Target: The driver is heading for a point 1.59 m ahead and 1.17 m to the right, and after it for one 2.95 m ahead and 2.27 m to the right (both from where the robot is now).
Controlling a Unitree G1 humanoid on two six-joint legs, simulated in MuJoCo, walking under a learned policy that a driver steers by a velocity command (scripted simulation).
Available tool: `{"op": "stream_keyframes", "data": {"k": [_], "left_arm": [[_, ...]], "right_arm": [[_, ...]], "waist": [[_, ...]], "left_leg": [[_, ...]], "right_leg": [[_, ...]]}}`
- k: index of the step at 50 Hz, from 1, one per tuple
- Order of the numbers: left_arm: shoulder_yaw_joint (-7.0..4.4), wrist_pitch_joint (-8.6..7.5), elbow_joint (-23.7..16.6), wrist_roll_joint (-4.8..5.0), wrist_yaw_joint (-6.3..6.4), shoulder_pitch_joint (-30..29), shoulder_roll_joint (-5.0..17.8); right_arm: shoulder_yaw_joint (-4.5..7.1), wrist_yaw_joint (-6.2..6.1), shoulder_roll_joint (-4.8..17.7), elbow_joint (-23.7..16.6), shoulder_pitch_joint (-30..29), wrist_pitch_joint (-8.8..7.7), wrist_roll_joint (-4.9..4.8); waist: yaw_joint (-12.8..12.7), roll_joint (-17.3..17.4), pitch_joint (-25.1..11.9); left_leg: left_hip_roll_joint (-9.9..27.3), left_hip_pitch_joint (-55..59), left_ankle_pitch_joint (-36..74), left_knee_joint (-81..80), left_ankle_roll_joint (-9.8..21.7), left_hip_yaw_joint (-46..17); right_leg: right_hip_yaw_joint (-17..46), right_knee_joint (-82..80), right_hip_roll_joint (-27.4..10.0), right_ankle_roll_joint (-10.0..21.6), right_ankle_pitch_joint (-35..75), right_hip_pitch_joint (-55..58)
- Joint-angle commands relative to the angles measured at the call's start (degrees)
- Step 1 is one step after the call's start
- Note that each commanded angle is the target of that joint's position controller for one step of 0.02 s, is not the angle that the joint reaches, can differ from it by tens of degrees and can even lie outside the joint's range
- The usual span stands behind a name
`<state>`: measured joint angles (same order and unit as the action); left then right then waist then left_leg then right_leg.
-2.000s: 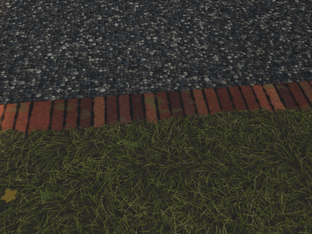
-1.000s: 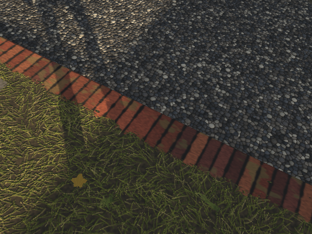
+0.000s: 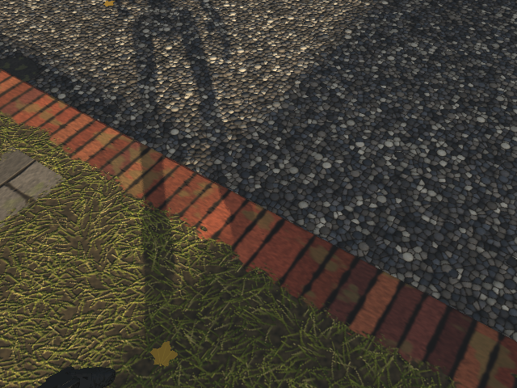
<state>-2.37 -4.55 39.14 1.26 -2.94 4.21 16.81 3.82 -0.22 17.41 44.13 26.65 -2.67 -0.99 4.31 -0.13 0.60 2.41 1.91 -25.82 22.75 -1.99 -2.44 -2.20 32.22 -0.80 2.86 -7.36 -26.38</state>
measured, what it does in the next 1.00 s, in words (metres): walks ahead, turning right: left foot, then right foot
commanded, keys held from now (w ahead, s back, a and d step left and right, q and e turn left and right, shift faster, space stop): w+e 1.00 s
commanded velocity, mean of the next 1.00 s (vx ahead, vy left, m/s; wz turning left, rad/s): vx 0.49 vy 0.00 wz -0.47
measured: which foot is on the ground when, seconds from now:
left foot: down 0.00-0.00, up 0.02-0.48, down 0.50-1.00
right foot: down 0.00-0.50, up 0.52-0.98, down 1.00-1.00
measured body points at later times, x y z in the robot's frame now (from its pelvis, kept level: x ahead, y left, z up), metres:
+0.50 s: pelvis +0.25 -0.01 +0.01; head +0.28 -0.02 +0.45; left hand +0.30 +0.28 -0.11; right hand +0.46 -0.28 -0.05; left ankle +0.39 +0.09 -0.72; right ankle +0.10 -0.10 -0.72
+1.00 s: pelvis +0.48 -0.11 -0.01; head +0.51 -0.15 +0.44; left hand +0.81 -0.03 -0.07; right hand +0.34 -0.38 -0.13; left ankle +0.40 +0.09 -0.72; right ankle +0.55 -0.26 -0.72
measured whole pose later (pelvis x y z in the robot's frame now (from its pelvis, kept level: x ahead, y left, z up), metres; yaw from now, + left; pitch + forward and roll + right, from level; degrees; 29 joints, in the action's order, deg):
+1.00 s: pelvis +0.48 -0.11 -0.01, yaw -31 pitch +2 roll +3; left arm -3.0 -0.6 32.2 1.4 -3.4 4.6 16.1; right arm 4.7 -0.5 18.4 48.3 19.7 -3.2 -1.5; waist 4.5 -1.5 3.1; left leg 3.5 4.2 -26.5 23.7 -3.6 13.8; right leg -1.8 35.1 -1.9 5.5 -6.5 -31.5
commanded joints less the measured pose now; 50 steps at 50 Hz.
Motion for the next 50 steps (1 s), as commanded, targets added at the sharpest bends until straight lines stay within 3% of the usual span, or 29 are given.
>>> {"op": "stream_keyframes", "data": {"k": [1, 2, 3, 4, 5, 6, 7, 9, 11, 15, 20, 23, 24, 25, 26, 27, 28, 29, 30, 31, 32, 34, 37, 41, 44, 46, 48, 49, 50], "left_arm": [[-5.16, -0.09, 1.95, -1.4, 0.96, 22.13, 17.69], [-3.92, -0.47, 1.6, -0.37, 0.45, 20.99, 13.58], [-2.98, -0.53, 0.99, -0.41, 0.58, 16.51, 10.82], [-2.65, -0.44, 0.29, -0.82, 0.67, 13.96, 9.48], [-2.45, -0.25, -0.08, -1.28, 0.67, 11.89, 8.55], [-2.07, -0.29, -0.66, -1.87, 0.77, 10.51, 7.34], [-2.01, -0.32, -1.01, -1.83, 0.93, 9.76, 6.82], [-2.11, -0.68, -0.73, -1.09, 1.42, 10.15, 6.7], [-2.43, -0.78, -0.03, -0.79, 2.03, 11.59, 7.53], [-3.1, -0.02, 1.45, -0.12, 3.17, 15.38, 9.1], [-3.26, 1.16, 2.73, 0.6, 3.69, 19.65, 9.15], [-3.68, 2.11, 2.47, 0.48, 3.97, 18.93, 9.62], [-3.43, 2.37, 2.07, 0.39, 3.89, 18.05, 8.73], [-2.58, 2.34, 1.14, -0.07, 3.64, 17.23, 6.38], [-1.2, 2.17, -0.67, -1.72, 3.73, 17.86, 2.41], [-0.68, 1.52, -2.46, 0.76, 3.71, 25.76, 0.86], [-2.03, 1.75, -0.69, 1.67, 3.93, 23.27, 7.11], [-2.72, 2.14, -1.58, 1.25, 3.79, 17.28, 9.15], [-2.68, 2.45, -2.08, 0.74, 3.77, 14.99, 8.08], [-2.83, 2.59, -2.96, 0.2, 3.49, 13.22, 7.33], [-2.85, 2.94, -3.25, 0.51, 3.07, 13.68, 6.28], [-2.39, 3.67, -3.87, 0.66, 2.77, 13.34, 4.05], [-1.92, 4.06, -5.62, -0.01, 2.6, 9.86, 3.11], [-1.08, 3.48, -7.06, -0.01, 1.24, 4.04, 1.93], [-1.11, 3.36, -9.2, 0.05, 0.24, -0.68, 2.2], [-1.59, 3.54, -10.43, 0.09, -0.24, -1.92, 3.17], [-2.75, 3.36, -10.94, 0.03, -0.74, -0.16, 5.07], [-3.89, 3.43, -9.59, 0.04, -0.56, 6.02, 6.78], [-5.87, 3.71, -6.75, 0.37, 0.2, 16.27, 10.07]], "right_arm": [[-0.73, -0.74, 0.19, -7.18, 0.53, -1.64, 0.47], [-0.04, -0.77, 3.97, -6.83, -0.79, -2.76, -0.27], [0.89, -0.24, 7.13, -7.52, -5.23, -3.28, -1.74], [0.66, -0.16, 7.17, -7.91, -8.83, -3.71, -1.33], [0.64, -0.25, 6.31, -8.05, -10.51, -3.98, -0.02], [0.81, -0.22, 5.82, -7.83, -10.23, -3.85, 0.72], [0.82, -0.09, 5.2, -7.6, -9.55, -3.56, 0.94], [0.71, -0.15, 4.33, -7.48, -9.81, -2.92, 1.48], [0.49, -0.51, 3.85, -8.82, -14.01, -2.67, 1.71], [-0.35, 0.04, 1.92, -10.58, -23.12, -3.42, 1.32], [-0.19, 1.47, 2.87, -12.29, -30.31, -4.49, 0.33], [0.87, 1.68, 5.01, -11.85, -27.52, -5.13, 0.09], [1.67, 1.39, 6.18, -10.65, -22.53, -5.32, 0.17], [2.6, 0.9, 8.29, -9.61, -15.33, -5.54, 0.86], [3.47, 0.27, 12.21, -8.7, -5.29, -5.08, 1.26], [3.77, 1.0, 14.17, -6.83, -4.15, -4.27, 1.78], [2.34, 1.13, 7.53, -7.9, -6.61, -3.97, 1.08], [1.53, 0.87, 4.7, -8.02, -8.91, -3.63, 0.79], [1.09, 0.93, 4.02, -7.94, -11.45, -3.43, 1.11], [0.84, 0.91, 3.08, -7.39, -13.06, -3.29, 1.38], [0.75, 0.73, 2.91, -6.96, -13.91, -3.44, 1.72], [0.99, 0.68, 3.21, -5.73, -14.05, -3.94, 1.43], [1.81, 0.55, 5.65, -3.8, -13.51, -4.2, 1.47], [2.14, 0.28, 7.61, -2.04, -13.01, -3.54, 0.89], [2.61, 0.16, 9.49, -0.43, -10.52, -2.77, 0.11], [3.08, 0.15, 10.63, 0.36, -9.72, -2.09, -0.58], [3.72, -0.43, 12.61, 0.66, -9.79, -1.31, -0.85], [3.8, -0.76, 13.07, 0.56, -10.44, -0.76, -0.95], [3.22, -1.09, 11.62, 0.18, -10.47, -0.49, -0.75]], "waist": [[-9.78, -17.82, -15.27], [-9.98, -16.19, -15.4], [-8.97, -11.71, -7.58], [-8.21, -5.81, -3.89], [-6.84, -2.68, -1.65], [-5.18, -3.17, -1.36], [-4.17, -4.37, -1.49], [-3.51, -4.41, -1.02], [-4.21, -3.36, 0.95], [-7.31, -3.66, 1.82], [-9.37, -3.99, 2.03], [-6.95, -6.42, 0.68], [-4.02, -6.69, -1.66], [-0.39, -5.39, -7.93], [2.66, 3.6, -17.99], [-2.25, 22.78, -21.45], [-0.76, 13.13, -14.38], [0.25, 7.78, -7.62], [-1.05, 3.79, -4.34], [-2.05, 4.14, -1.6], [-3.31, 6.05, -0.85], [-3.92, 6.66, 0.12], [-3.79, 4.63, 1.38], [-1.8, 3.2, 2.68], [-0.32, 3.22, 3.87], [-0.62, 3.61, 4.31], [-2.78, 4.83, 1.75], [-6.68, 5.08, -1.89], [-11.77, 3.14, -7.35]], "left_leg": [[-4.26, -35.61, 4.11, 40.5, 1.42, 2.87], [-4.42, -42.61, -5.28, 49.5, 1.34, -4.66], [-0.96, -47.72, -1.52, 52.37, 2.42, -4.16], [1.47, -46.6, 3.16, 50.71, 3.47, -3.07], [2.99, -45.14, 6.84, 47.15, 3.69, -2.66], [4.25, -41.86, 9.56, 44.09, 3.8, -3.17], [4.35, -39.74, 11.16, 42.0, 3.43, -3.01], [3.93, -38.57, 13.05, 38.13, 1.96, -2.03], [3.47, -40.21, 17.25, 31.27, 0.38, -1.73], [0.99, -37.03, 28.35, 16.05, -1.31, -1.61], [-1.67, -32.49, 29.07, 6.84, -0.73, -2.09], [-2.56, -25.85, 22.99, 3.65, 1.24, -1.64], [-2.91, -18.66, 22.57, 1.12, 2.79, -0.59], [1.42, -6.37, 22.16, 1.92, 5.6, -3.53], [13.02, 9.84, 19.77, 3.77, 9.07, -15.62], [23.0, 20.88, 6.23, -2.88, 17.25, -41.92], [21.15, 15.71, -2.0, -5.11, 15.42, -39.3], [18.55, 8.85, 1.43, -5.48, 13.16, -28.7], [15.91, 2.38, 8.66, -6.63, 12.29, -22.32], [13.86, -2.16, 13.49, -8.06, 12.13, -17.8], [12.51, -5.52, 16.44, -9.51, 11.64, -13.69], [12.05, -8.31, 21.1, -11.81, 12.62, -8.85], [12.79, -8.22, 26.83, -13.39, 13.72, -3.44], [11.56, -6.98, 29.86, -12.76, 11.95, 4.44], [12.89, -4.03, 30.53, -11.73, 10.82, 7.32], [13.8, -1.07, 34.83, -9.35, 9.79, 8.94], [13.7, 1.14, 50.52, -2.97, 8.22, 11.08], [12.65, 0.48, 58.19, 5.48, 7.25, 12.79], [10.3, -5.58, 57.77, 18.66, 5.43, 14.54]], "right_leg": [[35.05, -10.6, -17.81, 13.32, -17.8, 42.9], [50.15, -20.06, -19.78, 15.13, -28.49, 42.0], [43.62, -19.9, -19.48, 13.4, -28.33, 36.66], [36.49, -19.09, -17.04, 12.17, -21.5, 30.45], [31.24, -19.12, -14.56, 11.57, -14.54, 25.11], [27.53, -20.09, -12.1, 10.95, -10.2, 21.37], [25.59, -21.27, -10.71, 11.12, -8.0, 19.25], [22.3, -22.99, -9.6, 12.24, -3.7, 16.56], [20.06, -24.04, -9.07, 12.49, -0.25, 15.28], [16.71, -22.33, -7.08, 10.25, 2.86, 14.61], [20.73, -17.45, -8.29, 9.42, 1.08, 17.83], [24.35, -12.35, -8.98, 7.82, 4.52, 20.14], [23.7, -7.91, -7.04, 6.55, 8.66, 19.44], [21.21, 2.66, -3.71, 4.55, 8.83, 15.72], [15.02, 20.52, 1.13, 1.95, -6.5, 6.38], [11.39, 35.98, 5.77, -0.61, -28.44, -13.14], [13.16, 41.87, 1.23, -1.35, -24.58, -18.67], [11.34, 42.17, -0.5, -1.72, -18.97, -19.44], [10.25, 40.88, -2.34, -2.23, -14.84, -17.29], [10.19, 38.18, -3.7, -2.49, -12.35, -16.34], [9.88, 36.81, -4.96, -2.61, -10.81, -13.71], [8.42, 34.93, -5.47, -3.19, -9.65, -12.99], [8.08, 28.38, -6.08, -4.14, -4.5, -15.24], [5.18, 14.98, -5.49, -2.85, 7.1, -12.76], [2.41, 9.22, -4.62, -1.22, 6.86, -11.38], [1.06, 6.49, -3.69, 0.37, 2.71, -10.53], [-1.87, 4.55, -0.25, 2.6, -2.14, -4.8], [-3.47, 2.87, 2.33, 4.17, -2.5, 3.49], [-3.08, 0.58, 4.61, 6.39, 0.66, 18.53]]}}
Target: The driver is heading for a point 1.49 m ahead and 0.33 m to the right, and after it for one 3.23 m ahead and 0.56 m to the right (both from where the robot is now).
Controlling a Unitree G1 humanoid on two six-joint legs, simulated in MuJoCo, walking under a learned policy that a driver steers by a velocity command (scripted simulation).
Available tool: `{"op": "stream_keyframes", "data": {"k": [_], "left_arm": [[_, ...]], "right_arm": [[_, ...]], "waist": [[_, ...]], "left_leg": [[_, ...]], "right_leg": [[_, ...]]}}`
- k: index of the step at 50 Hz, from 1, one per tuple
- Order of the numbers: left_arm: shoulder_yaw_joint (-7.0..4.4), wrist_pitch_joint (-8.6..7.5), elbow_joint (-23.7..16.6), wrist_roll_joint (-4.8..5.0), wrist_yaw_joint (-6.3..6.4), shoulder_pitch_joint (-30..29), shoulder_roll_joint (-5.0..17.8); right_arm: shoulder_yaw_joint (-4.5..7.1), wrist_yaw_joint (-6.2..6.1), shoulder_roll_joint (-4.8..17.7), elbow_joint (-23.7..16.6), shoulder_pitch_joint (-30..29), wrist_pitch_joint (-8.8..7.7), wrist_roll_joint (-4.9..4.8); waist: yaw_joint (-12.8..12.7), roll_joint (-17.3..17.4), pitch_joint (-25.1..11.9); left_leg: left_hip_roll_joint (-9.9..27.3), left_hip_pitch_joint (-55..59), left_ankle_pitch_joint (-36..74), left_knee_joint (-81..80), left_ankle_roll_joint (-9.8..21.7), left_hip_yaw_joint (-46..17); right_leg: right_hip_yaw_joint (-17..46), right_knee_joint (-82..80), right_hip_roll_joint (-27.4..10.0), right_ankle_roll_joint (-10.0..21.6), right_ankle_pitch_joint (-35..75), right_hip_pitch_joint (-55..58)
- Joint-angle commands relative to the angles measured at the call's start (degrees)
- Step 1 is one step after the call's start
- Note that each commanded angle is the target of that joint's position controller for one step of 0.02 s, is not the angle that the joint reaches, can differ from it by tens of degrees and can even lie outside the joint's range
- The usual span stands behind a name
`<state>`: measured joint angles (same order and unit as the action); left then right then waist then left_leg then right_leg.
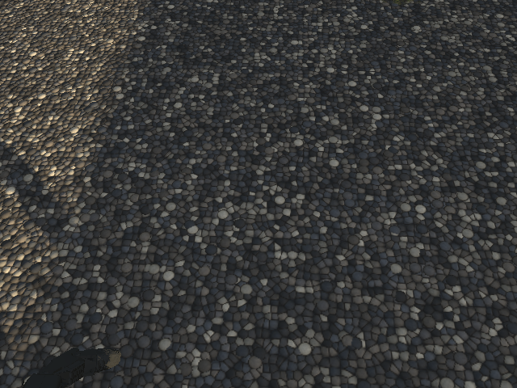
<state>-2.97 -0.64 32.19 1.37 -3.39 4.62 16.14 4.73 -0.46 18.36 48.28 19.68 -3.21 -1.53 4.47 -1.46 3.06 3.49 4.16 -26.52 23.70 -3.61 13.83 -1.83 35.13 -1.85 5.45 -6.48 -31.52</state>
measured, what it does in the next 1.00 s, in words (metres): goes down, turning right: left foot 0.15 m lower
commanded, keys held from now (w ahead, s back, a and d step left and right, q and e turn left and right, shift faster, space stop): w+e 0.66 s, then w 0.34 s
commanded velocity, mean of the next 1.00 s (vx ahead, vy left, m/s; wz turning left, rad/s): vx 0.50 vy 0.00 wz -0.50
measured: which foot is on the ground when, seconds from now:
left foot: down 0.00-0.02, up 0.04-0.70, down 0.72-1.00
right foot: down 0.00-0.74, up 0.76-1.00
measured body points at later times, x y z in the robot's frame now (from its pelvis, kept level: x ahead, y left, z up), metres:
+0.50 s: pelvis +0.27 -0.01 +0.01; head +0.26 -0.03 +0.46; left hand +0.40 +0.26 -0.08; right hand +0.40 -0.32 -0.06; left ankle +0.41 +0.11 -0.68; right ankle +0.14 -0.09 -0.72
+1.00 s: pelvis +0.61 +0.04 -0.12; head +0.63 +0.04 +0.33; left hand +0.86 +0.17 -0.23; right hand +0.43 -0.14 -0.26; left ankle +0.61 +0.14 -0.86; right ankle +0.64 -0.15 -0.77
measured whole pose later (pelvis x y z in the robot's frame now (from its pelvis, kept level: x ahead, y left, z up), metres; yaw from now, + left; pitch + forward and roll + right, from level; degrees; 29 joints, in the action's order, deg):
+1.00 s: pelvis +0.61 +0.04 -0.12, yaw -29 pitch +1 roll +1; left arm -2.3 -2.7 39.2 0.1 1.5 12.3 12.9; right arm 0.6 0.3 10.4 56.7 28.2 -4.8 0.7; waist 2.9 -3.0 0.1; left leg -3.5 -9.0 -16.6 24.5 2.9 -0.4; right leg 1.8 62.3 -2.8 0.1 -3.3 -43.7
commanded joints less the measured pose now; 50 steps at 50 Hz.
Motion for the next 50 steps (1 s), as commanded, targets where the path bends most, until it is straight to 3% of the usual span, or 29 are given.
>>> {"op": "stream_keyframes", "data": {"k": [1, 2, 3, 4, 5, 6, 9, 15, 16, 20, 22, 24, 26, 29, 31, 33, 35, 36, 37, 38, 39, 40, 41, 42, 43, 44, 45, 48, 50], "left_arm": [[-6.93, 0.36, 0.91, 0.6, 2.02, 22.1, 16.59], [-6.45, -0.4, -1.38, 0.93, 1.59, 18.37, 19.32], [-4.77, -1.18, -1.95, 0.57, 0.99, 18.6, 13.65], [-4.06, -1.77, -1.07, -0.06, 0.86, 17.73, 11.65], [-3.76, -2.16, -1.0, -0.27, 0.85, 14.42, 10.84], [-3.22, -2.34, -1.31, -0.82, 0.97, 11.46, 9.07], [-2.86, -2.79, -1.54, -1.08, 1.57, 9.09, 8.19], [-3.47, -1.53, 2.13, -1.0, 4.25, 13.08, 10.15], [-3.68, -1.71, 1.92, -2.31, 4.41, 13.59, 10.9], [-2.88, -1.35, 1.95, -0.71, 4.02, 15.73, 8.41], [-3.35, -1.02, 3.06, -0.14, 4.24, 19.39, 9.63], [-3.77, -1.29, 6.29, 1.11, 6.33, 25.97, 9.67], [-4.0, -1.47, 7.02, 1.59, 7.5, 27.27, 10.26], [-3.53, -0.78, 5.42, 0.69, 8.9, 18.98, 9.08], [-3.63, -0.27, 5.73, -0.41, 8.86, 19.73, 9.24], [-3.39, -0.39, 5.67, 0.2, 8.61, 19.24, 8.02], [-3.03, -0.23, 7.63, 0.01, 7.53, 19.05, 7.67], [-2.45, -0.57, 9.28, -0.57, 6.14, 19.74, 7.18], [-1.37, -1.46, 12.79, 0.07, 4.53, 26.57, 0.51], [0.16, -2.42, 13.27, 0.09, 3.88, 38.9, -5.23], [0.11, -2.92, 13.21, 1.91, 4.52, 43.03, -1.69], [0.36, -3.14, 9.17, 4.29, 5.81, 36.13, -0.29], [-0.28, -2.75, 7.73, 3.77, 7.21, 24.08, 3.48], [-0.3, -2.15, 5.1, 3.51, 7.56, 17.17, 4.49], [-0.14, -1.42, 4.53, 1.5, 7.7, 14.71, 4.1], [-0.4, -1.11, 4.71, 0.32, 7.13, 13.42, 3.5], [-1.08, -1.61, 4.8, 0.47, 6.12, 13.51, 3.39], [-0.68, -3.31, 2.45, -2.56, 4.82, 6.29, 0.94], [0.49, -3.61, 1.38, -1.51, 4.03, 3.34, -2.55]], "right_arm": [[0.82, -0.93, 6.38, -5.65, -0.77, -0.07, 2.12], [-0.92, -0.1, 2.54, -8.77, 1.14, -1.83, 2.49], [0.36, 0.77, 8.2, -9.34, -4.4, -3.46, 0.53], [0.21, 1.04, 8.41, -10.14, -7.42, -4.15, -0.71], [-0.05, 0.5, 7.48, -9.96, -7.94, -4.37, 0.29], [0.25, 0.0, 7.7, -9.32, -7.33, -4.01, 1.64], [0.14, -0.21, 6.91, -8.63, -5.68, -2.15, 2.05], [-1.48, 0.27, 2.56, -11.16, -15.33, -1.99, 3.35], [-0.81, 0.94, 4.15, -9.41, -12.55, -2.71, 3.13], [-0.47, 2.2, 4.88, -11.72, -17.99, -4.02, 2.41], [0.23, 3.31, 6.11, -13.63, -22.17, -4.59, 1.4], [1.22, 4.23, 7.89, -15.47, -26.91, -5.65, -0.1], [1.19, 4.34, 7.37, -16.35, -29.4, -6.38, 0.05], [-1.08, 6.03, 2.29, -15.35, -26.78, -6.54, 2.78], [-0.69, 6.42, 2.31, -13.81, -21.89, -5.28, 1.53], [0.2, 4.99, 3.61, -12.51, -17.11, -4.01, 0.58], [2.37, 3.79, 7.39, -7.27, -3.8, -3.57, 0.01], [3.3, 3.56, 9.69, -4.34, 5.99, -3.29, 0.84], [2.05, 4.11, 9.63, -1.75, 13.73, -3.72, 2.96], [1.93, 4.71, 13.0, 0.12, 14.1, -3.4, 3.1], [2.84, 5.21, 14.93, 0.47, 15.29, -1.39, 2.31], [3.74, 5.01, 16.61, 2.67, 13.57, -0.13, 0.61], [1.41, 3.76, 9.21, 0.35, 6.63, -0.19, 0.98], [0.43, 2.89, 8.95, -0.14, 0.21, -0.96, 1.95], [-0.6, 2.51, 6.58, -0.35, -3.46, -2.15, 2.96], [-1.67, 2.6, 3.01, -0.05, -4.49, -2.91, 3.25], [-2.59, 2.28, -0.04, 0.7, -5.53, -3.38, 2.76], [-2.13, -0.06, 2.91, 2.38, -0.01, -3.56, 2.51], [-1.93, -0.82, 3.47, 3.93, 4.34, -2.9, 1.2]], "waist": [[-12.38, -6.22, -15.2], [-7.09, -16.34, -24.17], [-10.9, -8.28, -23.36], [-10.23, -5.77, -15.56], [-7.49, 0.0, -10.1], [-5.35, -0.24, -8.24], [-2.91, -1.18, -6.88], [-5.61, -3.06, -5.72], [-5.39, -3.26, -9.3], [-6.72, -2.31, -5.61], [-8.83, -3.96, -3.3], [-11.68, -6.3, -1.01], [-12.73, -6.06, 1.09], [-10.53, -1.65, 0.98], [-9.59, -1.27, -1.15], [-7.52, -1.45, -0.21], [-1.42, -0.11, -4.13], [3.52, 1.34, -7.53], [4.25, 10.41, -14.11], [-3.52, 34.27, -15.17], [-4.79, 36.97, -20.5], [-5.36, 26.02, -19.75], [-3.31, 9.3, -10.38], [-4.1, 10.62, -4.52], [-4.78, 6.22, -2.59], [-6.04, 3.74, -0.66], [-8.2, 7.36, 0.69], [-5.2, 7.92, -0.07], [-3.63, 6.99, -1.69]], "left_leg": [[4.55, -25.76, 31.53, 38.89, 3.93, -1.04], [-6.43, -42.89, -7.43, 55.37, 2.32, -12.5], [-3.06, -49.01, -4.43, 58.06, 3.42, -20.19], [-1.25, -50.31, -0.31, 55.52, 4.44, -19.15], [1.08, -48.22, 4.11, 50.34, 4.44, -18.84], [2.89, -44.64, 7.13, 45.9, 4.11, -19.1], [3.61, -39.49, 10.35, 39.67, 2.29, -18.96], [-1.03, -34.1, 29.83, 20.17, 0.38, -16.84], [-1.35, -30.86, 36.03, 26.59, 0.7, -17.33], [-1.5, -40.23, 25.9, 25.41, 2.81, -19.21], [-1.19, -51.88, 22.65, 21.73, 3.95, -22.09], [1.72, -71.55, 18.22, 21.1, 4.05, -28.92], [2.25, -75.42, 16.72, 21.16, 3.28, -29.32], [-1.46, -39.62, 45.62, 5.42, 3.56, -22.68], [-1.99, -23.23, 53.25, 7.71, 2.59, -23.25], [0.88, -22.27, 49.01, 1.74, 1.96, -25.18], [2.53, -12.47, 52.11, -2.46, 0.65, -21.24], [2.49, -0.86, 47.22, 0.61, 0.43, -17.95], [8.62, 17.94, 51.68, 14.94, 2.81, -24.88], [11.49, 20.85, 70.17, 17.63, 2.76, -33.53], [17.41, 20.25, 58.96, 10.44, 8.39, -44.45], [22.66, 15.12, 20.07, -2.98, 15.67, -59.04], [19.21, 3.19, 5.56, -10.35, 15.58, -57.88], [20.69, -7.78, 7.79, -10.23, 17.88, -56.66], [20.22, -17.01, 14.47, -7.69, 18.03, -51.99], [15.91, -23.15, 13.34, -6.46, 15.97, -43.66], [10.58, -24.68, 11.7, -7.66, 12.37, -36.38], [6.64, -23.7, 30.49, -12.06, 13.42, -27.11], [7.3, -17.74, 39.63, -12.55, 13.23, -25.05]], "right_leg": [[15.88, -3.48, -5.96, 9.16, -1.01, 41.43], [47.74, -14.32, -15.8, 18.89, -14.46, 52.52], [47.08, -18.43, -16.41, 15.95, -18.47, 51.72], [39.22, -18.33, -14.8, 13.48, -14.7, 44.58], [32.72, -17.89, -12.21, 11.67, -6.87, 35.77], [27.73, -17.49, -9.99, 10.5, 0.98, 29.86], [24.27, -20.06, -7.53, 11.14, 7.19, 21.71], [16.7, -18.21, -2.15, 8.32, 13.92, 15.24], [18.31, -15.75, -3.97, 8.68, 16.35, 15.79], [25.98, -10.13, -5.85, 9.75, 13.36, 23.08], [32.7, -8.82, -6.99, 11.46, 6.46, 33.45], [40.85, -5.57, -11.05, 12.47, -0.24, 50.85], [42.51, -4.11, -11.43, 12.13, 0.39, 50.86], [28.97, -3.19, -0.24, 5.76, -10.75, 18.03], [27.86, -1.69, 0.75, 3.58, -18.89, 9.12], [28.48, 5.48, 1.98, 1.22, -17.94, 15.85], [23.76, 22.21, 3.0, -2.16, -12.45, 19.93], [20.26, 35.01, 4.81, -4.91, -11.68, 14.75], [21.17, 59.95, 10.56, -7.58, -41.32, -2.62], [20.07, 80.09, 11.38, -8.49, -45.75, -15.45], [16.14, 88.51, 9.32, -9.65, -42.01, -19.69], [10.5, 87.94, 7.64, -8.8, -32.43, -25.92], [7.12, 80.21, 2.89, -7.43, -23.59, -26.88], [7.04, 79.96, 1.19, -6.65, -20.66, -25.36], [10.22, 76.33, -1.3, -4.83, -18.88, -20.56], [13.42, 63.62, -3.14, -2.52, -16.1, -16.6], [13.94, 50.9, -3.76, -1.09, -7.45, -15.23], [6.35, 24.65, -2.77, -5.52, 8.63, -8.49], [4.92, 12.03, -1.76, -6.47, 10.84, -5.45]]}}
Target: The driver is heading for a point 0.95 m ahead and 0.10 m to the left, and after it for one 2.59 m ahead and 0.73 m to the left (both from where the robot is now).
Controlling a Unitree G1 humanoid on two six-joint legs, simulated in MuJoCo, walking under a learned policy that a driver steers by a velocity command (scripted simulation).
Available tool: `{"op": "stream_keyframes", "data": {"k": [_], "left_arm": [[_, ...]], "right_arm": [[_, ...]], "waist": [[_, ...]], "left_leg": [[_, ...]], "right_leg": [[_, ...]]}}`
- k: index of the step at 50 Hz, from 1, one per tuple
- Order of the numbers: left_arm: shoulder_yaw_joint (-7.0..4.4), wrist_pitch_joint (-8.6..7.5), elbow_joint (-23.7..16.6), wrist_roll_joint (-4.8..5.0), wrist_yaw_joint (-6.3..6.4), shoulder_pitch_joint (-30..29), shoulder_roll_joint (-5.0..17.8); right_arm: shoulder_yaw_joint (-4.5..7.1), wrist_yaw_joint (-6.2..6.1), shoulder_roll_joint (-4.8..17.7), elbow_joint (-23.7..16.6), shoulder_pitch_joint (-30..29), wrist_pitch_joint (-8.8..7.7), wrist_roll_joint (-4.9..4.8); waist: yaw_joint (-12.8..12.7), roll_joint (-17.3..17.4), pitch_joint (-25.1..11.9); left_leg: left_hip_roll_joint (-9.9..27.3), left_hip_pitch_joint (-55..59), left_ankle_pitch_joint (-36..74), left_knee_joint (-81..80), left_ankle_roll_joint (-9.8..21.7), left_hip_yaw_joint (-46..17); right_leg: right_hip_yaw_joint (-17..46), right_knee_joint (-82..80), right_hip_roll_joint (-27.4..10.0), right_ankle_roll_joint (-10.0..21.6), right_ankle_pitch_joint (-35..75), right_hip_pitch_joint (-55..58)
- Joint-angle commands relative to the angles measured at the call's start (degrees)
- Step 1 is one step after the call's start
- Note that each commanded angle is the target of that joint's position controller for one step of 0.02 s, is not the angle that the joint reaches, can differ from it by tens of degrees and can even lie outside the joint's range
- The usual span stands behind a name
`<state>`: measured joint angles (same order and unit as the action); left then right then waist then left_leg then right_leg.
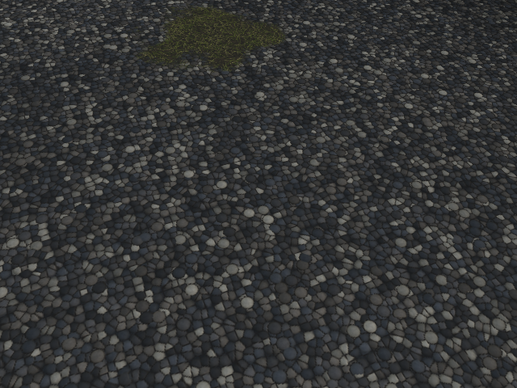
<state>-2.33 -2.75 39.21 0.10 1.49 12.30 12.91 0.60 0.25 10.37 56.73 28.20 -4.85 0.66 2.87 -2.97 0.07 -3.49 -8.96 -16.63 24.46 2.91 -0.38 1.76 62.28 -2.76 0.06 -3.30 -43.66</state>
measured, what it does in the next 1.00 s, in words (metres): walks ahead: right foot, then left foot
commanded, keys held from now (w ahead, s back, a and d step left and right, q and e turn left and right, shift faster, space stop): w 0.16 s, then no key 0.34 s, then w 0.38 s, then no key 0.12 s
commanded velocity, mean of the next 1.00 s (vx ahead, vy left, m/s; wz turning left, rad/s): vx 0.33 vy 0.00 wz -0.04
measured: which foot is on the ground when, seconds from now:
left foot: down 0.00-0.26, up 0.28-0.62, down 0.64-1.00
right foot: up 0.00-0.22, down 0.24-0.66, up 0.68-1.00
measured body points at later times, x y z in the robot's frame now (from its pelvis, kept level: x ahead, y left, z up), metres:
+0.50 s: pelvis +0.23 -0.01 +0.00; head +0.26 -0.02 +0.45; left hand +0.35 +0.24 -0.12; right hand +0.32 -0.29 -0.13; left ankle +0.29 +0.15 -0.71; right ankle +0.27 -0.11 -0.74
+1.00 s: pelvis +0.39 +0.02 +0.01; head +0.43 +0.03 +0.45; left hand +0.60 +0.25 -0.10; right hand +0.36 -0.25 -0.12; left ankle +0.30 +0.13 -0.74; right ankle +0.54 -0.13 -0.70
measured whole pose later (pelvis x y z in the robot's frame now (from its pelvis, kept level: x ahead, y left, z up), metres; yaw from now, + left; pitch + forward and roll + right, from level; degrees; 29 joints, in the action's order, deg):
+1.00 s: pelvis +0.39 +0.02 +0.01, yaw +0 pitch +2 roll +0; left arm -3.2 -3.7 48.9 0.6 -1.3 0.3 15.2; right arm 3.0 -0.7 13.9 53.7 23.5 -3.2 -0.1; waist 4.8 -1.7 1.5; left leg -0.5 -0.7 -15.6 14.1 1.1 0.1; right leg 0.8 32.6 -2.5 0.1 -1.5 -32.2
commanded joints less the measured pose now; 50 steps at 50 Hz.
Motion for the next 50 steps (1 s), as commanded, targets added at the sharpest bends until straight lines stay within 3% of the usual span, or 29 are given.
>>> {"op": "stream_keyframes", "data": {"k": [1, 4, 8, 10, 11, 12, 13, 14, 15, 16, 17, 18, 20, 22, 25, 28, 30, 32, 33, 34, 35, 36, 38, 39, 43, 46, 50], "left_arm": [[0.01, -1.52, -6.04, 0.31, -1.36, -6.46, 0.2], [-0.2, -1.46, -7.72, 0.89, -2.58, -14.12, 0.71], [-0.31, -2.19, -9.94, 1.09, -4.21, -20.58, 1.0], [-0.85, -2.65, -9.18, 0.47, -4.51, -17.84, 2.23], [-1.85, -2.89, -7.03, -0.14, -4.3, -11.05, 4.24], [-3.01, -3.07, -4.34, -0.96, -3.79, -0.44, 7.82], [-4.06, -2.57, -2.03, -2.52, -2.89, 9.87, 13.62], [-3.42, -1.89, -0.36, -0.7, -2.97, 11.5, 10.64], [-2.77, -0.92, -0.78, -0.3, -2.67, 6.88, 8.57], [-2.0, -0.72, -1.31, -0.17, -2.38, 0.4, 6.72], [-1.32, -0.86, -1.2, -0.09, -2.52, -4.03, 4.87], [-1.07, -1.11, -1.2, -0.26, -2.73, -6.86, 4.13], [-1.37, -1.29, -0.29, -1.76, -3.32, -10.17, 5.05], [-1.57, -1.42, 1.37, -2.07, -3.0, -10.41, 6.0], [-1.68, -0.89, 4.54, -1.4, -2.14, -7.55, 7.02], [-2.77, 0.11, 6.5, 0.36, -1.59, -5.13, 10.64], [-2.74, 0.4, 7.27, 0.95, -1.06, -4.24, 10.68], [-1.82, 0.3, 7.98, 0.94, -0.85, -3.15, 7.85], [-0.9, -0.15, 7.21, 0.78, -0.93, -4.1, 4.48], [-0.51, -1.05, 5.26, 0.85, -0.88, -5.82, 2.64], [-1.65, -1.78, 4.38, 0.68, -0.88, -9.32, 7.62], [-2.45, -2.13, 5.23, 1.22, -1.28, -7.71, 9.31], [-2.51, -2.12, 6.96, 1.23, -1.64, -6.77, 8.27], [-2.51, -2.1, 7.1, 1.02, -1.72, -7.91, 7.61], [-1.81, -1.9, 6.73, 0.53, -2.29, -11.58, 4.74], [-0.97, -1.77, 5.98, 0.52, -2.51, -15.2, 3.18], [-0.89, -1.81, 5.64, 0.55, -3.12, -16.96, 4.64]], "right_arm": [[2.36, -1.73, 11.85, -4.05, -2.68, -0.9, -1.51], [2.57, -1.7, 11.72, -2.66, 1.96, 0.29, -2.2], [2.92, -1.5, 11.19, -1.66, 4.74, 1.99, -1.58], [3.14, -1.38, 11.92, -2.6, 2.88, 2.84, -1.07], [3.17, -1.38, 12.47, -3.18, 1.5, 2.97, -1.16], [3.13, -1.18, 13.06, -4.88, -1.58, 2.43, -0.62], [1.77, -0.71, 9.07, -6.86, -0.17, 1.09, 0.88], [1.15, 0.3, 8.29, -4.39, 6.91, 0.28, -0.04], [3.04, 0.53, 13.77, -4.93, 3.0, 0.23, -1.57], [3.11, 0.16, 12.9, -7.46, -4.09, 0.72, -2.49], [2.88, -0.43, 10.98, -7.75, -6.25, 1.64, -1.96], [3.22, -1.04, 10.35, -7.6, -6.09, 2.76, -1.14], [2.56, -1.55, 6.4, -6.83, -2.95, 4.36, -0.25], [2.38, -1.92, 5.93, -7.62, -4.29, 4.74, 0.07], [2.99, -2.34, 8.44, -9.0, -8.94, 5.24, 0.02], [3.47, -2.22, 10.36, -11.32, -14.78, 5.09, -0.21], [3.56, -1.71, 10.54, -11.69, -15.7, 3.95, -0.47], [3.79, -1.48, 10.75, -10.2, -11.5, 2.74, -0.69], [4.48, -1.74, 13.83, -9.45, -8.38, 2.24, -0.7], [5.84, -1.35, 18.11, -7.82, -4.08, 2.02, -1.01], [5.42, -0.78, 16.48, -7.93, -1.76, 1.2, -0.6], [4.73, -0.72, 14.29, -8.54, -4.17, 0.53, 0.0], [4.54, -0.63, 12.97, -9.79, -7.92, -0.04, -1.05], [4.32, -0.73, 12.52, -9.8, -8.23, -0.09, -1.11], [4.34, -0.93, 12.05, -8.32, -6.51, 0.11, -0.95], [4.35, -1.25, 12.62, -6.86, -5.86, 0.57, -0.75], [4.4, -1.23, 13.14, -4.67, -4.71, 1.45, -0.99]], "waist": [[-1.05, 7.65, 1.74], [2.28, 5.23, 5.22], [3.39, 5.83, 5.78], [0.76, 7.63, 2.19], [-3.09, 8.01, -2.41], [-8.23, 8.14, -9.2], [-9.91, -3.13, -20.39], [-8.44, -9.24, -30.32], [-8.07, -3.06, -23.05], [-6.11, -1.88, -13.61], [-3.77, 2.55, -7.72], [-1.49, 2.93, -5.54], [1.46, -0.1, -4.79], [1.57, -2.84, -6.12], [-0.15, -2.83, -6.82], [-2.21, -3.55, -2.49], [-1.9, -2.86, -0.05], [0.11, 0.36, -0.23], [0.67, 6.99, -0.33], [1.12, 19.77, 0.1], [4.15, 18.67, 1.8], [1.85, 14.15, 1.63], [0.37, 10.66, 1.55], [0.18, 10.03, 1.69], [0.2, 8.57, 0.77], [0.74, 9.17, 2.37], [0.54, 10.78, 1.23]], "left_leg": [[14.57, -1.83, 29.93, -13.85, 6.2, -10.2], [15.48, 4.82, 25.92, -14.74, 5.19, -9.86], [17.04, 14.07, 31.36, -10.52, 6.27, -9.17], [15.3, 14.16, 49.73, -3.14, 5.28, -7.53], [13.41, 11.52, 58.29, 4.08, 3.82, -6.23], [11.04, 1.28, 54.24, 15.46, 1.54, -5.1], [4.14, -18.58, 20.99, 37.52, -2.06, -2.35], [-0.09, -25.7, -22.05, 49.76, -3.88, -7.73], [3.41, -27.65, -19.92, 51.35, -4.06, -9.22], [5.58, -29.76, -16.34, 48.49, -4.77, -6.17], [7.32, -28.16, -13.55, 43.29, -5.53, -4.63], [8.78, -23.44, -10.81, 38.11, -6.04, -4.52], [7.74, -11.0, -6.16, 30.32, -7.28, -2.28], [7.37, -6.98, -1.59, 23.03, -7.38, -1.79], [7.22, -4.8, 6.7, 16.67, -6.61, -2.37], [6.3, -7.49, 4.26, 13.95, -4.25, -0.69], [5.88, -7.5, 1.35, 9.95, -2.12, 0.39], [6.72, -1.17, -0.67, 3.77, 0.54, -1.48], [12.69, 4.19, -5.45, -2.05, 3.53, -10.04], [20.76, 8.93, -14.44, -10.55, 9.29, -25.45], [25.2, 11.6, -12.79, -14.16, 12.92, -35.09], [24.33, 11.91, -9.75, -12.52, 11.77, -31.8], [21.37, 12.48, -4.53, -13.54, 9.0, -24.84], [20.27, 12.07, 0.97, -14.38, 8.02, -21.72], [16.07, 10.11, 15.64, -15.79, 7.23, -11.49], [13.88, 5.94, 25.39, -14.61, 6.33, -5.88], [14.5, 5.27, 34.84, -9.73, 5.31, -4.48]], "right_leg": [[0.32, -19.63, -0.09, -1.07, 8.04, 6.92], [-0.66, -28.08, 1.09, -0.29, 9.81, 5.14], [-1.63, -31.67, 2.25, 1.94, 2.42, 2.98], [-4.0, -34.78, 5.56, 4.05, -1.08, 12.87], [-4.74, -37.68, 7.01, 5.93, 4.41, 24.66], [0.41, -35.77, 1.9, 9.39, 19.47, 43.26], [16.97, -29.94, -14.64, 17.6, 46.09, 68.48], [30.74, -31.52, -24.11, 25.45, 50.31, 74.78], [24.72, -34.28, -20.17, 22.47, 43.44, 65.32], [18.02, -37.04, -16.47, 19.18, 39.9, 55.6], [14.05, -40.23, -13.33, 16.91, 36.04, 45.61], [11.38, -42.78, -11.26, 15.16, 31.63, 37.85], [5.78, -45.99, -8.35, 14.67, 30.51, 25.0], [3.33, -46.12, -7.43, 14.44, 29.94, 23.04], [3.97, -46.93, -7.8, 13.14, 17.38, 23.62], [9.45, -50.87, -8.57, 11.76, -18.04, 22.69], [12.23, -49.7, -9.03, 10.89, -26.57, 23.25], [10.96, -43.37, -6.42, 8.88, -27.31, 21.33], [5.07, -33.7, -1.63, 6.14, -24.27, 14.95], [-5.56, -20.64, 6.26, 2.6, -24.06, 5.39], [-1.08, -11.55, 4.58, 2.46, -29.92, -1.82], [1.96, -7.26, 1.87, 3.19, -26.7, -3.12], [1.75, -7.54, -0.78, 3.68, -18.54, -3.94], [1.72, -9.15, -1.75, 3.48, -14.76, -3.01], [-1.18, -17.72, -0.64, 0.55, -4.61, 2.37], [-2.89, -26.69, 1.01, -0.53, 1.06, 8.83], [-2.81, -31.76, 2.67, 0.54, 4.34, 16.77]]}}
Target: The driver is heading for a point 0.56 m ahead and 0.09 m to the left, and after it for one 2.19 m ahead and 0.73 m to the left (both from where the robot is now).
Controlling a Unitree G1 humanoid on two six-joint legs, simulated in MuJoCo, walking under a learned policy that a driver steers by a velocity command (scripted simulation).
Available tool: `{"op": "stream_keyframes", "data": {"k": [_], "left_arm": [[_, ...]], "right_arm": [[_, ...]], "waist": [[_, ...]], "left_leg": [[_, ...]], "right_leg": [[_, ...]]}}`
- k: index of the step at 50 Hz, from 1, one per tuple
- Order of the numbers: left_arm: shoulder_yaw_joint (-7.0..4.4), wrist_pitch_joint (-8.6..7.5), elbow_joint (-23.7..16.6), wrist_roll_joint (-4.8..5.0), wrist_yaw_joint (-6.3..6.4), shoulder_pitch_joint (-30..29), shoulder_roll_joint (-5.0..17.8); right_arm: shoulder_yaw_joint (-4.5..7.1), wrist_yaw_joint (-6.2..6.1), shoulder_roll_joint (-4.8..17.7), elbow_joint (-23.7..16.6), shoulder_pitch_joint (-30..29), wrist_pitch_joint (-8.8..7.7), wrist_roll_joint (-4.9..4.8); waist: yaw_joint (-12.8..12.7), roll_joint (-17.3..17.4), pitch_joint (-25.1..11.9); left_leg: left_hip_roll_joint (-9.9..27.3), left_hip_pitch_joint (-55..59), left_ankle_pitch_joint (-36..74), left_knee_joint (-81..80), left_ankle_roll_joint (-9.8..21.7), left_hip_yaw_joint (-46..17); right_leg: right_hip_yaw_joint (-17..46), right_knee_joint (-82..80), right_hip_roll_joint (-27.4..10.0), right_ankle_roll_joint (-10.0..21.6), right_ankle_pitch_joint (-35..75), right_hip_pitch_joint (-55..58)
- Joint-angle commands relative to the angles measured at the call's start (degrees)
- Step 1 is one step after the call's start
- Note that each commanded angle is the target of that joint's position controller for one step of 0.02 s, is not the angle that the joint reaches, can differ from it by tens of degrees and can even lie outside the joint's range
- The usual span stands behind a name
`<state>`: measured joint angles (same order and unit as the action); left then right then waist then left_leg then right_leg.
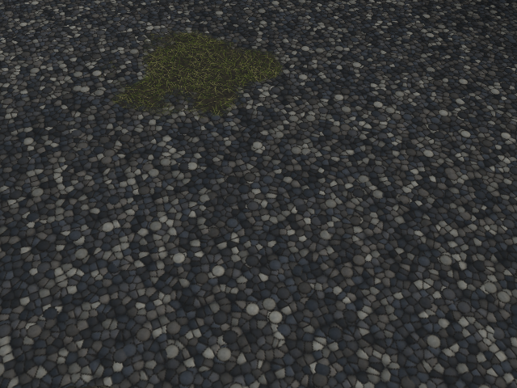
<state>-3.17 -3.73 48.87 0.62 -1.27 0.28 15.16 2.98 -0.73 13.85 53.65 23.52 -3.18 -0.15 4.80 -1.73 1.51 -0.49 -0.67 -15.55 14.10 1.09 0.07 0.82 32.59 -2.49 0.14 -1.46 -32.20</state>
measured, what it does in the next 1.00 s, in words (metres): walks ahead: right foot, then left foot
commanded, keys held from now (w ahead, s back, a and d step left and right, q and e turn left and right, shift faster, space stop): no key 1.00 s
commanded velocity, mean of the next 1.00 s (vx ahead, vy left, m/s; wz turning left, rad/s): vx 0.06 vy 0.00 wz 0.00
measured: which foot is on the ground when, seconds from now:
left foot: down 0.00-0.10, up 0.12-0.38, down 0.40-1.00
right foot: up 0.00-0.06, down 0.08-1.00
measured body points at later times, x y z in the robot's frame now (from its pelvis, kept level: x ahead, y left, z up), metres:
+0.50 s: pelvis +0.12 -0.03 -0.01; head +0.12 -0.02 +0.44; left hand +0.22 +0.22 -0.15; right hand +0.19 -0.29 -0.14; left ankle +0.12 +0.11 -0.75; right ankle +0.16 -0.13 -0.75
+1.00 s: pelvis +0.15 -0.02 -0.01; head +0.16 -0.02 +0.44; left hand +0.23 +0.24 -0.15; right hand +0.20 -0.27 -0.16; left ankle +0.12 +0.11 -0.75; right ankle +0.16 -0.13 -0.75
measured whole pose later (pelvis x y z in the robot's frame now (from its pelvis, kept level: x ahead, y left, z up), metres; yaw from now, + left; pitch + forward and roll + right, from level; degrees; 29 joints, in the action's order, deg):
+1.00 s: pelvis +0.15 -0.02 -0.01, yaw +0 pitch -2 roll +0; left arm -1.4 0.8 63.6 0.2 1.6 5.7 13.5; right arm 1.8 -2.2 12.4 59.3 12.0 -0.3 0.3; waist -0.2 0.2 2.8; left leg 0.9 -8.6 -17.1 27.4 -0.7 0.2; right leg -0.4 28.0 0.4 0.7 -13.7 -12.7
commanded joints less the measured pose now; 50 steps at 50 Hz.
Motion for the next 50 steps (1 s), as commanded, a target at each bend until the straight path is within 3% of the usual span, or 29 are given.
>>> {"op": "stream_keyframes", "data": {"k": [1, 3, 4, 5, 6, 7, 8, 10, 12, 14, 17, 19, 20, 21, 22, 23, 25, 28, 34, 50], "left_arm": [[-0.3, -0.93, -3.71, -0.11, -0.47, -4.05, 3.41], [-1.38, -1.12, -0.72, -0.97, -0.28, 3.32, 6.14], [-2.2, -1.24, 0.88, -1.47, 0.18, 8.27, 9.07], [-2.79, -1.01, 1.77, -2.54, 0.69, 13.39, 13.0], [-2.02, -0.02, 2.89, -1.9, 0.6, 15.8, 10.73], [-1.32, 0.55, 2.78, -0.37, 0.22, 14.42, 8.32], [-0.91, 0.65, 1.95, -0.08, 0.28, 8.97, 7.35], [0.36, 0.48, 1.12, -0.99, 0.51, 1.77, 3.93], [0.39, 0.7, 1.74, -2.06, 0.7, -0.97, 4.0], [0.32, 0.82, 2.52, -2.24, 1.09, -1.15, 4.48], [0.33, 1.52, 3.39, -1.25, 1.62, -1.18, 5.38], [1.06, 1.91, 4.62, -0.76, 1.54, 0.27, 3.73], [1.34, 2.04, 5.4, -0.99, 1.42, 1.84, 3.3], [0.88, 2.3, 5.41, -1.08, 1.5, 3.78, 4.19], [0.81, 2.58, 5.57, -1.25, 1.86, 2.82, 4.88], [0.8, 2.72, 5.8, -1.11, 2.15, 2.95, 4.81], [0.94, 2.91, 7.02, -1.03, 2.49, 4.57, 4.15], [0.97, 2.81, 8.42, -0.91, 2.34, 5.51, 3.81], [0.89, 3.39, 10.33, -0.53, 2.41, 5.42, 4.16], [0.8, 4.22, 13.43, -0.43, 3.06, 5.62, 4.67]], "right_arm": [[2.03, -0.3, 9.67, -1.44, -0.96, -0.15, -0.42], [2.01, -0.43, 9.68, -1.57, -3.11, -0.17, -0.74], [1.78, -0.44, 9.18, -1.68, -2.36, -0.4, -0.2], [0.56, -0.25, 5.61, -2.19, 2.12, -0.96, 1.32], [-0.96, -0.22, 1.37, -0.2, 8.29, -0.75, 0.81], [0.49, -0.19, 6.57, 0.13, 6.15, -0.2, -0.42], [1.1, -0.56, 8.2, -1.1, 1.49, 0.46, -1.38], [1.41, -1.94, 7.05, -1.56, -2.27, 2.28, -0.3], [1.07, -2.75, 4.66, -1.46, -1.34, 3.5, 0.16], [0.69, -3.08, 3.42, -1.43, -2.14, 3.81, 0.25], [0.59, -2.47, 3.48, -0.83, -3.27, 4.42, 0.49], [0.58, -1.94, 4.12, -0.99, -4.81, 4.68, 1.63], [0.6, -1.97, 5.59, -1.93, -6.24, 4.69, 1.86], [1.5, -2.08, 9.71, -1.73, -7.9, 4.58, 1.11], [1.54, -1.83, 8.62, -1.24, -8.61, 4.07, 0.83], [1.03, -1.69, 6.59, -0.97, -9.37, 3.42, 1.11], [0.69, -1.45, 5.21, -0.66, -10.76, 2.35, 1.11], [0.66, -1.34, 5.43, 0.3, -9.9, 1.67, 0.59], [0.46, -1.45, 5.66, 1.6, -9.62, 1.93, 0.39], [-0.18, -1.66, 4.5, 4.48, -9.27, 2.63, 0.44]], "waist": [[-2.41, 9.67, -0.81], [-6.54, 8.49, -4.16], [-8.19, 5.8, -7.33], [-7.24, -2.67, -15.47], [-7.08, -12.74, -24.34], [-7.76, -8.0, -22.12], [-6.86, -5.93, -14.16], [-4.33, -2.77, -7.43], [-2.23, -5.53, -6.05], [-2.08, -5.9, -6.63], [-1.54, -4.58, -6.73], [-1.45, -2.85, -4.06], [-2.4, -1.17, -1.57], [-5.44, 4.13, 1.06], [-4.65, 5.66, 2.22], [-4.91, 6.24, 2.1], [-5.46, 7.18, 0.71], [-5.19, 5.33, -1.73], [-4.78, 2.75, -2.74], [-5.04, 2.14, -1.19]], "left_leg": [[11.88, -2.4, 34.61, 2.26, 6.52, -5.42], [10.04, -2.41, 38.36, 8.95, 4.49, -4.95], [7.18, -5.82, 34.8, 15.79, 2.32, -3.27], [2.72, -18.98, 14.92, 29.58, -0.96, -1.2], [-1.33, -25.24, -22.16, 44.99, -3.69, -2.51], [0.03, -26.46, -24.67, 51.0, -4.3, -6.21], [1.82, -29.84, -22.05, 52.45, -4.36, -4.78], [4.89, -26.04, -15.75, 46.7, -5.0, -4.6], [4.82, -18.34, -12.49, 38.49, -5.39, -3.41], [4.2, -13.78, -9.89, 30.67, -5.11, -2.31], [3.21, -6.77, 2.55, 19.67, -3.83, -0.75], [3.58, -2.9, 6.87, 13.44, -2.08, -1.23], [6.16, -3.55, 6.93, 9.94, -0.76, -3.86], [5.93, -9.42, -0.5, 10.35, 0.72, -3.43], [4.88, -14.68, -6.2, 8.69, 0.85, -3.32], [4.78, -16.03, -5.79, 7.48, 0.16, -3.32], [4.61, -14.76, 0.75, 7.3, -1.12, -3.21], [4.43, -12.02, 7.61, 8.86, -1.04, -2.9], [3.89, -10.63, 12.65, 9.92, -0.62, -2.19], [2.82, -10.83, 10.53, 8.98, -0.77, -0.86]], "right_leg": [[-1.28, -3.4, 2.48, 1.36, 2.42, 7.25], [-1.76, -7.98, 3.72, 3.59, 6.78, 17.63], [0.58, -8.4, 0.51, 5.35, 19.8, 26.79], [11.53, -2.21, -10.73, 11.13, 40.02, 45.63], [23.2, -4.36, -20.84, 19.53, 43.13, 51.92], [23.52, -7.97, -18.75, 19.12, 29.89, 45.6], [19.12, -10.57, -16.44, 17.02, 21.46, 37.87], [13.3, -14.76, -12.24, 13.84, 12.39, 23.96], [9.61, -17.31, -9.35, 12.64, 7.15, 15.72], [7.73, -17.76, -8.26, 12.73, 4.73, 13.69], [7.5, -18.57, -7.47, 11.17, -9.66, 11.54], [7.53, -19.19, -5.31, 7.2, -23.48, 8.28], [7.19, -18.46, -3.79, 4.64, -27.71, 7.38], [4.51, -18.09, -0.69, 2.89, -26.51, 9.04], [2.76, -15.64, 0.5, 2.0, -23.38, 13.49], [2.35, -13.81, 0.67, 2.08, -20.21, 15.92], [1.59, -11.49, 1.0, 2.75, -14.28, 18.19], [0.77, -9.44, 1.19, 2.96, -6.57, 20.11], [0.68, -7.78, 0.9, 2.87, 0.47, 22.34], [1.01, -7.96, 0.56, 2.55, 0.1, 23.16]]}}
Keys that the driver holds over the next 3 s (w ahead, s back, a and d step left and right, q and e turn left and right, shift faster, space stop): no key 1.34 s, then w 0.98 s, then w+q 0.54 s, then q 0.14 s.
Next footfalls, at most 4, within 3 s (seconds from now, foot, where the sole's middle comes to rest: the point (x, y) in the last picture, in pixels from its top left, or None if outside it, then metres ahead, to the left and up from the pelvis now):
0.08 right None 0.20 -0.13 -0.78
0.40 left None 0.16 0.11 -0.78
2.02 right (291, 349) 0.56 -0.13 -0.78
2.58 left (197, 251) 0.88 0.11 -0.78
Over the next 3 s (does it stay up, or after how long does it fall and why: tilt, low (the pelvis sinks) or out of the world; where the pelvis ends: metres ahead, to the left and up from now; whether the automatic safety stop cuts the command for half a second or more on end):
stays up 0.93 0.04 -0.01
